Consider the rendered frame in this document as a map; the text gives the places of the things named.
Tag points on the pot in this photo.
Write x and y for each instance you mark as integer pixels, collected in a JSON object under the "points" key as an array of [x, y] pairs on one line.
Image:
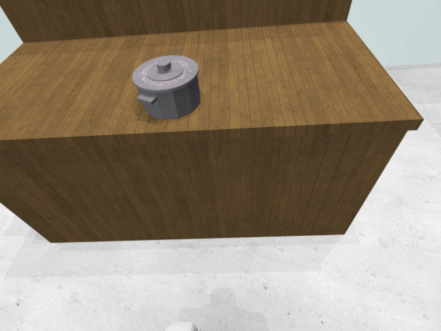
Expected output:
{"points": [[173, 104]]}

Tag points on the lid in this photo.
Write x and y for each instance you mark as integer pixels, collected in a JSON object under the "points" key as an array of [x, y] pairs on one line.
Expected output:
{"points": [[183, 71]]}

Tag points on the table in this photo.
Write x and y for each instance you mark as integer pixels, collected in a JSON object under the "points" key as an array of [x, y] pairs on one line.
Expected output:
{"points": [[296, 123]]}

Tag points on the knob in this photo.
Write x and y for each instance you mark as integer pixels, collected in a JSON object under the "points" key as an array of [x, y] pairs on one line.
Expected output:
{"points": [[163, 64]]}

